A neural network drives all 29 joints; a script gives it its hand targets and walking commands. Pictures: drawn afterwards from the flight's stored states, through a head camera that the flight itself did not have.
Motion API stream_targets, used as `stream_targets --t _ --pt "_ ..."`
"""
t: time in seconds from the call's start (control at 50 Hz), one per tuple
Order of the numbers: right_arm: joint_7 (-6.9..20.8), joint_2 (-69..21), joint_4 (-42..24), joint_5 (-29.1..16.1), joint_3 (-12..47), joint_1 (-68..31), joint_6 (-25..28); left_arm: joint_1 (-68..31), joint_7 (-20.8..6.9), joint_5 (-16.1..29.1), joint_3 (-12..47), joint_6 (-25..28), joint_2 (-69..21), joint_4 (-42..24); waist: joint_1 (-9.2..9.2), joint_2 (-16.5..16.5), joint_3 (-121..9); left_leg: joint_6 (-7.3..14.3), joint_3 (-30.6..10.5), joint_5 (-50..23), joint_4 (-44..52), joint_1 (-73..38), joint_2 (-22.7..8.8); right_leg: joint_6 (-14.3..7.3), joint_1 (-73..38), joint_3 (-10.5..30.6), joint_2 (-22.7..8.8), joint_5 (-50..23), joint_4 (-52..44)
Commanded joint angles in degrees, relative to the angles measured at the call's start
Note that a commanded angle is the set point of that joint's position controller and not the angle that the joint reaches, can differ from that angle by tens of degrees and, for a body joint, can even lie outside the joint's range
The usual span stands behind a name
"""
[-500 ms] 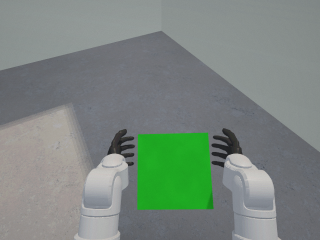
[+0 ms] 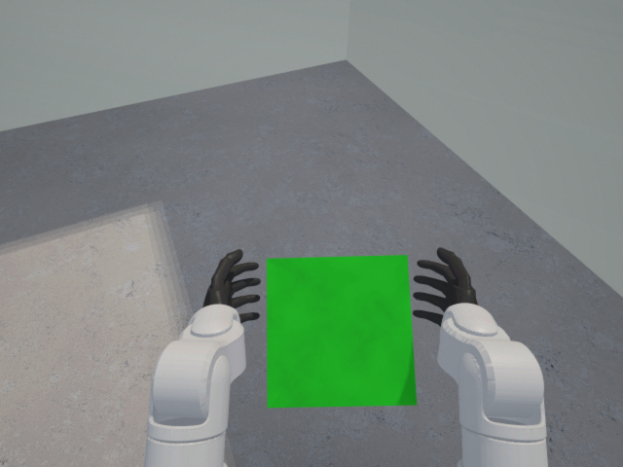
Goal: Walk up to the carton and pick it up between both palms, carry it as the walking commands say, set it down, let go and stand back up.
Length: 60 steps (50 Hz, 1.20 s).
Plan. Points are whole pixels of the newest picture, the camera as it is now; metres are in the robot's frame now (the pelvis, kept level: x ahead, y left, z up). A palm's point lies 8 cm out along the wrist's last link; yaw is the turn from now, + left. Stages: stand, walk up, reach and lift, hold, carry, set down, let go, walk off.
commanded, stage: carry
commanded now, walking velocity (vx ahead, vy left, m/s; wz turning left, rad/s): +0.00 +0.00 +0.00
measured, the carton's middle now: (336, 323) +0.32 +0.00 -0.03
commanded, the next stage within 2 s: none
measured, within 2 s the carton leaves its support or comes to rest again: neither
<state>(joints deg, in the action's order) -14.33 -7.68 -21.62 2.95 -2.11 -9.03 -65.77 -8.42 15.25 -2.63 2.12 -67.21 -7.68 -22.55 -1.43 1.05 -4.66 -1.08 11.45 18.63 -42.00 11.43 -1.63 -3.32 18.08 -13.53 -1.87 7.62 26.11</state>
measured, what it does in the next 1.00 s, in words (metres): steps on the spot: left foot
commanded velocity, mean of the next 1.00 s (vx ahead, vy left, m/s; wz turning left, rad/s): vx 0.00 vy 0.00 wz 0.00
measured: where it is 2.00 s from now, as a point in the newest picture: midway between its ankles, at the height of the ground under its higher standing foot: outside the picture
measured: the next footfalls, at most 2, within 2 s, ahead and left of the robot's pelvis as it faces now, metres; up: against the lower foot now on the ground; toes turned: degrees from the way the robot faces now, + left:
left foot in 0.12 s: +0.05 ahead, +0.12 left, +0.00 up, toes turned -8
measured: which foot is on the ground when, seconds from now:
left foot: up 0.00-0.10, down 0.12-1.00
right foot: down 0.00-1.00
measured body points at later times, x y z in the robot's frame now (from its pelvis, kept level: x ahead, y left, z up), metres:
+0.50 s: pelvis +0.05 +0.07 +0.00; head +0.06 +0.07 +0.45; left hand +0.34 +0.20 +0.08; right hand +0.33 -0.07 +0.08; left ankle +0.02 +0.12 -0.74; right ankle -0.01 -0.07 -0.73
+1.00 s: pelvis -0.01 +0.05 -0.01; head -0.03 +0.06 +0.44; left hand +0.28 +0.18 +0.05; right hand +0.27 -0.10 +0.06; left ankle +0.01 +0.12 -0.74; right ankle -0.02 -0.07 -0.74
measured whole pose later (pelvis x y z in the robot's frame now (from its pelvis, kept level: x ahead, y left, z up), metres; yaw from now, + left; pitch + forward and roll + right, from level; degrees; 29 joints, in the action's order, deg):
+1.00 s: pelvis -0.01 +0.05 -0.01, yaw -2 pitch +2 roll +0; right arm -11.6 -8.3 -5.4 6.3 -3.7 -12.5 -62.3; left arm -11.6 11.8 -6.7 -2.2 -62.3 -8.1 -5.2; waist 0.3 0.9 -5.6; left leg 5.0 10.4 13.7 -28.8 17.8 0.6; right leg 1.1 16.5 -9.7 -5.5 15.7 30.6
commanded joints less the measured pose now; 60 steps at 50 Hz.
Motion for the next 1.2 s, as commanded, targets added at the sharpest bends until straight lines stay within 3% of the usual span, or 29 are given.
stream_targets --t 0.0,0.02,0.06,0.08,0.12,0.24,0.34,0.46,0.52,0.58,0.62,0.64,0.74,0.76,0.82,0.84,0.86,0.88,0.9,0.96,0.98,1.0,1.02,1.04,1.06,1.08,1.1,1.16,1.18 --pt "13.8 -56.2 -6.5 -20.5 32.6 -21.2 0.7 -23.3 -14.4 18.9 32.9 2.1 -59.5 -7.7 0.86 6.2 -14.2 2.8 -13.0 16.1 0.5 23.1 -1.6 -7.1 -29.7 18.5 -18.9 -60.0 1.3" --pt "14.0 -54.8 -6.5 -19.8 32.6 -21.9 0.4 -20.2 -14.5 17.1 30.1 2.0 -57.7 -5.2 1.10 5.8 -13.1 2.8 -11.1 14.1 10.8 18.3 -1.9 -6.1 -23.8 14.8 -16.7 -48.3 0.7" --pt "14.6 -57.2 -5.0 -20.4 33.0 -24.4 0.8 -23.6 -14.2 16.8 28.8 3.3 -57.7 -5.4 1.99 7.5 -16.6 -0.7 -2.6 -10.0 24.8 1.6 1.1 -2.4 -14.7 6.4 -13.4 -34.2 3.9" --pt "14.5 -59.2 -6.0 -21.0 34.2 -26.0 1.5 -23.4 -14.3 16.9 28.5 3.8 -58.1 -5.0 1.97 7.9 -18.2 0.0 -5.9 -18.9 21.9 -3.5 -1.5 0.6 -10.7 6.1 -10.5 -25.8 4.8" --pt "14.8 -61.6 -7.3 -21.5 34.5 -29.2 2.4 -27.7 -14.6 18.1 30.2 4.7 -61.0 -8.4 1.08 -2.9 -21.1 2.9 -11.1 -46.8 17.0 -6.1 -7.4 2.7 -7.9 6.5 -6.2 -4.5 6.5" --pt "13.5 -59.0 -7.6 -20.5 33.1 -26.0 3.4 -24.7 -13.7 17.8 29.8 4.9 -59.1 -6.7 1.21 -8.5 -24.6 2.5 -9.1 -64.3 11.5 -9.9 -8.6 3.2 -9.8 5.6 -3.9 -11.2 6.1" --pt "13.4 -57.7 -4.6 -19.2 30.6 -23.7 2.2 -26.3 -13.3 18.2 31.1 3.7 -59.0 -6.7 2.05 -9.7 -21.8 2.5 -9.4 -80.0 11.8 -19.0 -10.4 3.9 0.1 1.5 -0.1 5.1 7.3" --pt "12.9 -55.0 -8.7 -19.6 32.4 -24.8 1.3 -19.1 -13.5 16.9 29.0 2.6 -58.3 -2.5 1.95 -1.7 -22.8 0.7 -7.8 -62.0 11.0 -10.1 -7.7 2.8 -10.1 3.7 -4.5 -20.3 5.8" --pt "13.1 -55.9 -4.5 -19.0 31.4 -21.8 0.9 -21.0 -13.4 17.4 30.0 2.3 -57.6 -3.5 1.78 -4.6 -20.9 2.1 -8.7 -55.9 14.1 -8.8 -7.6 2.9 -7.8 3.8 -4.6 -11.0 5.7" --pt "13.9 -58.5 -1.0 -17.7 30.2 -26.6 0.6 -29.6 -14.6 17.7 28.5 3.2 -58.7 -3.7 1.80 0.6 -18.5 3.7 -7.8 -39.2 15.4 -6.9 -7.8 3.0 -6.7 5.1 -6.0 -5.7 2.2" --pt "14.0 -52.9 8.1 -13.5 24.3 -28.4 2.6 -26.1 -14.8 12.5 20.3 4.8 -54.2 10.8 1.69 1.9 -19.0 3.2 -8.7 -38.2 14.3 -3.8 -7.8 2.1 -9.0 6.3 -7.2 -12.6 4.8" --pt "13.8 -57.8 -0.4 -17.4 28.8 -26.2 2.4 -27.5 -14.4 16.7 27.0 4.6 -58.6 -1.4 1.73 -1.5 -21.5 3.8 -9.2 -41.3 14.6 -5.2 -8.0 2.5 -10.3 6.1 -7.8 -12.4 6.0" --pt "14.3 -60.1 -0.4 -17.7 29.3 -26.7 3.2 -31.3 -14.7 17.7 28.7 5.2 -60.3 -3.8 1.53 -5.5 -20.7 3.9 -9.7 -46.5 14.4 -5.3 -8.1 3.3 -7.3 6.4 -6.6 -4.1 7.1" --pt "14.4 -56.0 5.6 -15.3 26.4 -27.8 4.1 -26.0 -14.8 13.4 23.1 5.6 -56.0 5.9 1.28 -2.9 -21.2 4.6 -8.4 -35.5 14.7 -5.3 -7.2 2.7 -7.3 8.2 -7.8 -4.6 4.6" --pt "14.9 -59.5 -1.0 -17.3 30.3 -32.6 5.3 -30.1 -15.0 14.8 24.9 7.4 -59.3 -0.1 1.49 -0.8 -20.7 4.6 -9.4 -28.6 16.0 -3.4 -7.1 2.9 -9.1 7.8 -8.5 -5.7 4.5" --pt "15.4 -56.3 8.3 -14.2 25.5 -30.3 6.0 -30.5 -15.5 12.0 21.3 8.1 -55.0 6.6 1.36 -2.3 -20.0 4.7 -10.2 -22.0 17.3 -2.0 -7.4 2.4 -7.9 8.4 -7.9 -0.7 3.8" --pt "15.3 -59.6 0.1 -16.9 28.9 -31.5 6.6 -30.9 -15.5 14.9 25.6 8.2 -59.9 0.7 1.17 -0.7 -18.8 5.1 -10.7 -16.0 19.4 1.2 -7.0 2.5 -8.7 8.6 -7.7 2.8 2.7" --pt "15.3 -56.5 10.1 -13.4 24.9 -29.4 6.6 -29.6 -15.6 11.8 21.1 8.4 -55.6 8.9 1.20 1.6 -17.7 5.4 -11.0 -12.7 19.3 2.0 -7.2 2.3 -8.2 8.8 -7.6 3.2 0.9" --pt "15.4 -60.8 2.0 -16.2 29.6 -31.3 6.6 -31.1 -15.7 14.1 25.2 8.6 -60.0 1.5 1.41 2.8 -17.2 5.0 -10.1 -7.9 19.8 2.4 -6.6 2.5 -7.9 8.6 -8.0 5.5 -0.1" --pt "15.9 -55.8 6.3 -14.2 26.3 -34.1 8.4 -28.3 -16.2 10.8 20.4 9.9 -57.1 10.0 1.39 1.7 -16.4 4.4 -10.4 -11.1 19.7 1.0 -6.4 1.9 -6.2 9.2 -8.4 4.6 -0.4" --pt "15.9 -60.1 2.7 -15.7 29.1 -31.1 8.2 -30.8 -16.2 14.1 25.5 9.9 -60.6 2.7 1.49 -0.8 -17.9 4.7 -10.5 -11.1 19.8 1.1 -6.8 1.8 -7.5 9.0 -8.0 4.4 -0.2" --pt "16.3 -55.9 14.3 -11.1 24.1 -29.9 8.9 -31.1 -16.7 9.9 20.3 11.1 -55.9 13.4 1.40 0.5 -15.3 4.6 -10.0 -12.9 19.2 1.7 -7.0 1.9 -6.2 9.7 -7.9 3.4 -0.3" --pt "16.1 -57.5 7.3 -13.4 26.8 -31.7 9.6 -29.8 -16.6 12.1 23.1 11.0 -59.2 9.9 1.17 0.3 -19.1 5.1 -9.7 -16.1 17.2 -0.7 -7.0 1.3 -6.6 10.3 -8.2 -0.2 -0.4" --pt "16.4 -56.3 14.5 -11.4 23.6 -28.7 10.1 -32.0 -16.9 10.7 20.1 12.1 -54.7 12.2 1.29 0.1 -19.6 4.4 -9.6 -17.9 17.5 -0.5 -7.1 1.1 -9.1 9.7 -8.2 -1.2 0.6" --pt "16.3 -59.5 4.2 -14.7 28.7 -30.1 10.3 -32.8 -17.0 14.7 25.8 12.1 -60.2 3.5 1.42 0.3 -18.6 3.6 -8.3 -17.6 17.1 -0.3 -6.6 0.9 -7.9 10.3 -8.7 -3.9 1.0" --pt "17.2 -50.8 23.5 -7.0 18.6 -29.5 12.4 -31.4 -17.7 6.2 15.0 14.1 -51.4 23.6 1.35 -0.5 -19.2 4.0 -8.6 -12.8 17.2 0.1 -6.1 0.7 -7.5 10.7 -9.1 0.0 -0.9" --pt "17.7 -52.7 14.8 -9.7 22.4 -31.2 13.1 -31.1 -18.0 8.6 19.5 14.7 -55.0 16.4 1.50 -1.7 -17.7 4.5 -8.8 -8.4 19.1 -0.6 -6.5 0.8 -5.7 11.1 -8.9 4.9 -1.7" --pt "18.5 -52.8 18.4 -8.2 20.8 -31.4 15.1 -32.1 -18.8 8.7 20.1 16.2 -55.9 19.5 1.47 -2.4 -16.1 4.4 -10.0 -12.5 19.3 0.2 -7.5 1.4 -5.1 9.7 -7.7 4.3 -0.1" --pt "18.8 -56.3 14.4 -11.3 24.5 -35.5 15.2 -36.8 -18.8 9.8 21.4 17.1 -56.0 12.3 1.38 -1.2 -18.4 4.3 -9.9 -12.9 18.3 -1.2 -7.5 1.1 -5.8 10.4 -7.6 3.3 -0.4"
